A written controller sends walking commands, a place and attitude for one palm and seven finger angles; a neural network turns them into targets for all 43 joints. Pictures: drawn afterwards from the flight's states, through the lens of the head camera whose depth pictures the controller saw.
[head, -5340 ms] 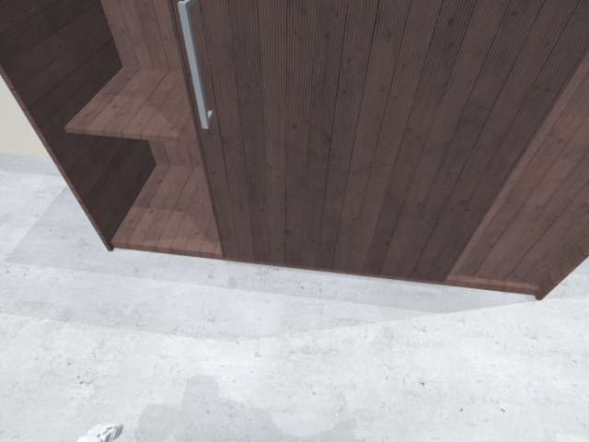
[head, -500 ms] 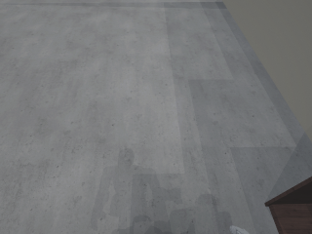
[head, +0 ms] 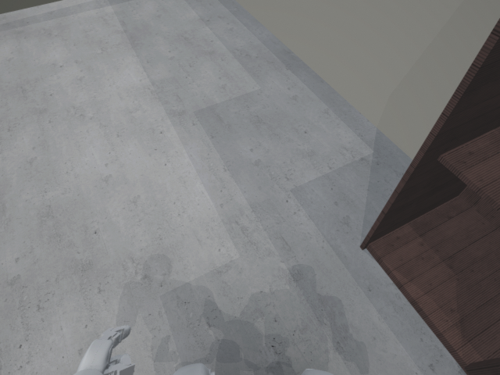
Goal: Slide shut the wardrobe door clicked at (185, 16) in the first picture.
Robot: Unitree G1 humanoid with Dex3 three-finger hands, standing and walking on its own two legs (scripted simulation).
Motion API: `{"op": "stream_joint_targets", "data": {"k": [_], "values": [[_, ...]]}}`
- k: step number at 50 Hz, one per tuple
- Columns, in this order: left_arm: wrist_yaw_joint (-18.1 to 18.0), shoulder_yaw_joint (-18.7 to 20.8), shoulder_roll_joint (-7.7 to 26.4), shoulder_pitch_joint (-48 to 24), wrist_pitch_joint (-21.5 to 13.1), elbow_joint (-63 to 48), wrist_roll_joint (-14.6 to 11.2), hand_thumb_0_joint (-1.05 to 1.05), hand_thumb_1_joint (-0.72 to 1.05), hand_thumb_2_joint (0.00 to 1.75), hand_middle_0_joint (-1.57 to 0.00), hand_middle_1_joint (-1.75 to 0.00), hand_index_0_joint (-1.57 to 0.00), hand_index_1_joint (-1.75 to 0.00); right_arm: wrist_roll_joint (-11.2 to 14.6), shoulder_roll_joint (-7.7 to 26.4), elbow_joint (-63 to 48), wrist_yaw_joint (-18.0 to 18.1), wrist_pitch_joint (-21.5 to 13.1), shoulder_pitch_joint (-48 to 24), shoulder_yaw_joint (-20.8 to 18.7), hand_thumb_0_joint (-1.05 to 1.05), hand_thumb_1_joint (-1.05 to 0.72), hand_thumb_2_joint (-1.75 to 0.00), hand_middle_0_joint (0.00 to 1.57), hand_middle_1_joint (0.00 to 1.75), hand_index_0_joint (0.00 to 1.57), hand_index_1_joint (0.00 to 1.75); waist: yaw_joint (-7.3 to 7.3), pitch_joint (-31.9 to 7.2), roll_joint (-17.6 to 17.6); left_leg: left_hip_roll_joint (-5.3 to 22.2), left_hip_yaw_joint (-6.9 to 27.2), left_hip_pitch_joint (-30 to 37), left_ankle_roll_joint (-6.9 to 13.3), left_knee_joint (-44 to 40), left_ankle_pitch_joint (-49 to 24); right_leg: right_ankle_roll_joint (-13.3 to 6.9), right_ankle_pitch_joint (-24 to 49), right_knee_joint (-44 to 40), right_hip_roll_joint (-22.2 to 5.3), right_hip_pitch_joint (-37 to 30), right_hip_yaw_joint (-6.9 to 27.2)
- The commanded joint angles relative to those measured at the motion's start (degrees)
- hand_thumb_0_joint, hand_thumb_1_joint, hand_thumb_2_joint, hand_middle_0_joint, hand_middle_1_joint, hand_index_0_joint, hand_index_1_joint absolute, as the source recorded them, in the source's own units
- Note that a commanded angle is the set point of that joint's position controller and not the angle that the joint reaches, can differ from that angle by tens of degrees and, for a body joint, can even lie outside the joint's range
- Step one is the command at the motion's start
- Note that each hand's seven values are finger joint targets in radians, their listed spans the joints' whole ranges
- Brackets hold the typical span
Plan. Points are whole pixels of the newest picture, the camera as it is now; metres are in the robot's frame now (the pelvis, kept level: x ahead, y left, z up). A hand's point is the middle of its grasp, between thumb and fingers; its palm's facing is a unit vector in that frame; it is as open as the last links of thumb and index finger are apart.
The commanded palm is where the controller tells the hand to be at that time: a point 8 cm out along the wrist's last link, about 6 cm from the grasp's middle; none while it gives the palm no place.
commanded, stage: turn to face it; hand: right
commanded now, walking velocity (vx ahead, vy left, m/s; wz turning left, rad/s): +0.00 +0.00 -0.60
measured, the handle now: out of the picture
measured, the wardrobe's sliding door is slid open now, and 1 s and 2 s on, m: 0.49 0.49 0.49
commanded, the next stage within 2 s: take the last steps up to it in 1.54 s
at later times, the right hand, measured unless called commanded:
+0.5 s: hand out of the picture +0.05 -0.17 -0.12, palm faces +0.34 +0.90 -0.28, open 7.4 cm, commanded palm none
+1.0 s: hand out of the picture -0.08 -0.20 -0.15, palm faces +0.63 +0.73 -0.26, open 7.4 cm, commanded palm none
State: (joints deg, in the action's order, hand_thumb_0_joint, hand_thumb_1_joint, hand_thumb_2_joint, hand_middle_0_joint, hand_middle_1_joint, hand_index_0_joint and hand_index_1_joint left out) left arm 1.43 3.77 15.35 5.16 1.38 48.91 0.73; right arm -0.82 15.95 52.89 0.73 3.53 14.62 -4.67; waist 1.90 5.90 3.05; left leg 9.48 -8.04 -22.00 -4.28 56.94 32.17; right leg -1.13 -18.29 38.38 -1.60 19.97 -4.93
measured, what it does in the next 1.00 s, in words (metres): steps on the spot, turning right: left foot, then right foot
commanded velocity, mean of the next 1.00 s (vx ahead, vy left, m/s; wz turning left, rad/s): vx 0.00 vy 0.00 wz -0.60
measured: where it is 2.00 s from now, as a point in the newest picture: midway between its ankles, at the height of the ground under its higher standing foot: outside the picture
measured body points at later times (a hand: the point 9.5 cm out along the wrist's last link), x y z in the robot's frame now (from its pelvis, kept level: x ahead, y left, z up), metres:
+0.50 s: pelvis +0.01 +0.05 +0.02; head +0.05 +0.08 +0.46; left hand +0.16 +0.28 -0.14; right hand +0.03 -0.21 -0.10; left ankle +0.05 +0.14 -0.72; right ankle -0.04 -0.08 -0.63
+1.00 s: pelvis +0.00 +0.02 +0.02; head +0.02 -0.01 +0.46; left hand +0.24 +0.16 -0.11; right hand -0.11 -0.24 -0.13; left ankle +0.08 +0.15 -0.65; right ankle -0.05 -0.07 -0.72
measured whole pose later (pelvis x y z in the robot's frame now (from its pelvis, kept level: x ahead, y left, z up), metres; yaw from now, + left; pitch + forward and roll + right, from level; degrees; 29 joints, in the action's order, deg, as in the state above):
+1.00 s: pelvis +0.00 +0.02 +0.02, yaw -37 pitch +1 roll +1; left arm 0.5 2.7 13.0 8.9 1.7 51.1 1.0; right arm -0.6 15.4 51.4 0.0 3.4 12.2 -4.8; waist 0.5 3.5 1.1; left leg 5.9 -2.1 -27.9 -4.9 61.0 23.6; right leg -2.0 -14.0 29.4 1.0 16.1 -0.2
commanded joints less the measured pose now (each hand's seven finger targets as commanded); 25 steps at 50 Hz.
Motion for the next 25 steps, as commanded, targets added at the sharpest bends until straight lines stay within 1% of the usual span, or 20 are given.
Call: {"op": "stream_joint_targets", "data": {"k": [1,2,4,5,8,11,12,13,14,15,16,17,18,19,20,21,22,23,24,25], "values": [[-1.8,2.7,10.7,5.4,-0.8,-2.2,0.6,0.0,0.9,0.9,-0.2,-0.3,-0.2,-0.3,-0.1,3.7,-7.4,-0.1,-2.3,-4.7,-1.0,0.0,-0.9,-0.9,0.2,0.3,0.2,0.3,-4.17,-9.3,-13.0,-1.8,7.1,-12.2,-1.1,11.3,-4.9,-8.3,32.7,-15.3,-14.3,-13.2,17.8],[-1.7,2.4,10.2,3.5,-0.9,-2.7,0.5,0.0,0.9,0.9,-0.2,-0.3,-0.2,-0.3,-0.2,3.6,-6.5,-0.3,-2.2,-2.9,-1.0,0.0,-0.9,-0.9,0.2,0.3,0.2,0.3,-3.0,-9.1,-12.8,-2.4,6.8,-10.8,-1.2,10.3,-7.4,-7.2,31.9,-15.8,-12.2,-12.1,15.5],[-1.6,2.3,10.0,2.7,-1.0,-3.0,0.4,0.0,0.9,0.9,-0.2,-0.3,-0.2,-0.3,-0.1,3.6,-6.2,-0.5,-2.0,-1.5,-1.1,0.0,-0.9,-0.9,0.2,0.3,0.2,0.3,-2.49,-9.8,-12.5,-3.1,6.9,-8.3,-1.4,6.9,-8.9,-7.1,27.8,-17.0,-11.1,-10.5,15.0],[-1.5,2.4,9.9,3.0,-0.9,-3.0,0.4,0.0,0.9,0.9,-0.2,-0.3,-0.2,-0.3,-0.1,3.5,-6.4,-0.4,-1.8,-1.8,-0.9,0.0,-0.9,-0.9,0.2,0.3,0.2,0.3,-2.72,-9.4,-12.8,-3.5,6.8,-8.0,-1.5,4.8,-9.0,-7.5,26.0,-17.3,-10.9,-10.3,15.9],[-1.4,2.8,10.4,4.4,-0.5,-2.6,0.5,0.0,0.9,0.9,-0.2,-0.3,-0.2,-0.3,0.0,3.4,-7.7,-0.2,-1.9,-3.9,-0.7,0.0,-0.9,-0.9,0.2,0.3,0.2,0.3,-3.66,-8.7,-11.2,-4.8,7.0,-7.3,-1.4,-0.8,-8.0,-8.4,21.8,-17.8,-11.1,-10.2,19.8],[-1.3,3.3,10.3,4.2,-0.1,-2.6,0.7,0.0,0.9,0.9,-0.2,-0.3,-0.2,-0.3,0.2,2.6,-8.6,0.0,-2.2,-4.0,-0.6,0.0,-0.9,-0.9,0.2,0.3,0.2,0.3,-3.55,-8.9,-12.8,-6.4,6.8,-2.9,-0.9,-8.0,-7.4,-8.4,21.4,-16.6,-10.3,-8.1,22.1],[-1.3,3.4,10.3,3.5,0.0,-2.8,0.8,0.0,0.9,0.9,-0.2,-0.3,-0.2,-0.3,0.4,2.4,-8.7,0.1,-2.3,-3.2,-0.5,0.0,-0.9,-0.9,0.2,0.3,0.2,0.3,-3.07,-8.9,-13.7,-7.2,6.5,-0.4,-0.7,-11.6,-7.6,-8.1,22.6,-15.6,-9.8,-6.7,23.1],[-1.2,3.4,10.3,3.2,0.1,-3.0,0.8,0.0,0.9,0.9,-0.2,-0.3,-0.2,-0.3,0.5,2.7,-8.7,0.1,-2.6,-2.1,-0.5,0.0,-0.9,-0.9,0.2,0.3,0.2,0.3,-2.53,-8.7,-13.4,-8.0,6.2,3.0,-0.4,-15.2,-8.4,-7.9,23.5,-14.7,-9.4,-4.8,24.2],[-1.2,3.5,10.2,2.3,0.2,-3.3,0.7,0.0,0.9,0.9,-0.2,-0.3,-0.2,-0.3,0.6,2.6,-8.3,0.2,-2.8,0.0,-0.6,0.0,-0.9,-0.9,0.2,0.3,0.2,0.3,-1.27,-9.0,-12.5,-8.6,5.9,7.2,-0.2,-20.4,-12.1,-7.0,22.5,-12.9,-8.4,-2.3,24.3],[-1.2,3.5,9.3,1.5,0.3,-3.7,0.4,0.0,0.9,0.9,-0.2,-0.3,-0.2,-0.3,0.5,3.3,-7.6,0.4,-3.3,2.8,-0.8,0.0,-0.9,-0.9,0.2,0.3,0.2,0.3,0.45,-10.1,-10.0,-7.9,5.8,13.7,0.0,-29.1,-18.0,-5.1,19.3,-9.5,-6.4,1.1,23.4],[-0.9,3.2,6.2,2.6,0.1,-4.1,-0.2,0.0,0.9,0.9,-0.2,-0.3,-0.2,-0.3,-0.2,6.7,-7.5,0.8,-4.1,5.0,-1.5,0.0,-0.9,-0.9,0.2,0.3,0.2,0.3,1.36,-11.7,-0.4,0.1,13.3,21.5,2.1,-38.3,-18.8,-1.3,8.9,-1.1,-1.3,7.9,19.0],[-0.7,2.4,2.1,3.8,0.0,-5.7,-0.1,0.0,0.9,0.9,-0.2,-0.3,-0.2,-0.3,-1.0,12.2,-8.1,1.1,-4.3,4.6,-2.4,0.0,-0.9,-0.9,0.2,0.3,0.2,0.3,1.17,-10.4,16.7,16.4,29.8,23.7,8.7,-41.6,-24.6,3.6,-13.9,13.4,7.1,18.0,7.7],[-0.9,3.3,6.0,3.9,0.6,-5.2,0.5,0.0,0.9,0.9,-0.2,-0.3,-0.2,-0.3,-0.4,11.9,-8.7,1.4,-4.1,3.4,-2.4,0.0,-0.9,-0.9,0.2,0.3,0.2,0.3,0.96,-10.9,13.2,20.2,28.7,16.6,12.2,-41.8,-22.9,3.2,-15.6,23.5,3.3,15.4,10.1],[-0.6,3.5,5.1,3.0,1.2,-4.3,0.6,0.0,0.9,0.9,-0.2,-0.3,-0.2,-0.3,-0.3,9.9,-9.4,1.4,-3.9,-0.3,-2.0,0.0,-0.9,-0.9,0.2,0.3,0.2,0.3,-0.48,-7.7,10.7,16.7,26.2,11.5,12.2,-42.1,-19.2,3.1,-12.7,29.5,2.3,14.8,10.4],[-0.2,3.4,4.9,3.0,1.6,-2.9,0.8,0.0,0.9,0.9,-0.2,-0.3,-0.2,-0.3,-0.3,7.9,-9.8,1.3,-3.9,-3.2,-1.3,0.0,-0.9,-0.9,0.2,0.3,0.2,0.3,-1.73,-4.2,7.7,13.5,21.0,8.2,11.1,-41.9,-18.0,3.5,-8.4,33.0,1.1,15.0,9.3],[0.2,3.1,4.4,4.2,1.8,-1.8,0.9,0.0,0.9,0.9,-0.2,-0.3,-0.2,-0.3,-0.4,5.9,-9.9,1.1,-4.0,-5.4,-0.6,0.0,-0.9,-0.9,0.2,0.3,0.2,0.3,-3.0,-3.0,6.1,10.5,15.2,8.0,10.1,-40.5,-21.4,4.1,-4.7,34.1,0.3,14.8,8.0],[0.4,2.9,3.9,5.2,1.9,-1.2,0.9,0.0,0.9,0.9,-0.2,-0.3,-0.2,-0.3,-0.4,5.0,-9.9,1.1,-4.2,-5.5,-0.2,0.0,-0.9,-0.9,0.2,0.3,0.2,0.3,-3.16,-3.3,6.7,9.2,11.6,9.0,9.8,-39.6,-24.9,4.7,-3.0,33.9,0.1,14.6,6.9],[0.6,2.8,3.5,5.2,1.9,-0.8,0.7,0.0,0.9,0.9,-0.2,-0.3,-0.2,-0.3,-0.5,4.6,-9.4,1.3,-4.3,-5.0,-0.3,0.0,-0.9,-0.9,0.2,0.3,0.2,0.3,-3.04,-3.4,7.8,9.2,9.5,9.9,9.7,-39.3,-27.5,5.0,-2.7,32.5,-0.4,14.1,6.1],[0.6,2.6,3.2,4.5,2.0,-0.8,0.7,0.0,0.9,0.9,-0.2,-0.3,-0.2,-0.3,-0.6,4.8,-9.0,1.3,-4.3,-3.3,-0.2,0.0,-0.9,-0.9,0.2,0.3,0.2,0.3,-2.22,-3.7,7.1,9.0,8.5,11.1,9.8,-39.0,-29.5,5.4,-2.8,30.5,-0.3,13.6,5.4],[0.6,2.5,2.9,4.0,2.1,-0.8,0.6,0.0,0.9,0.9,-0.2,-0.3,-0.2,-0.3,-0.6,5.3,-8.4,1.4,-4.3,-2.4,-0.4,0.0,-0.9,-0.9,0.2,0.3,0.2,0.3,-1.93,-4.4,7.4,9.5,7.1,13.1,10.2,-38.6,-30.9,5.6,-3.4,28.2,-0.5,13.5,4.6]]}}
